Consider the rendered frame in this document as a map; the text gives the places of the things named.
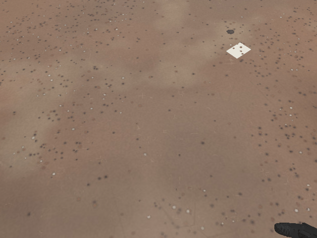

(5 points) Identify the robot right hand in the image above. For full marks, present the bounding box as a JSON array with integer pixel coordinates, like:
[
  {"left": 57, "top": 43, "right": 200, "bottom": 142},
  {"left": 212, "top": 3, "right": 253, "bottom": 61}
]
[{"left": 274, "top": 222, "right": 317, "bottom": 238}]

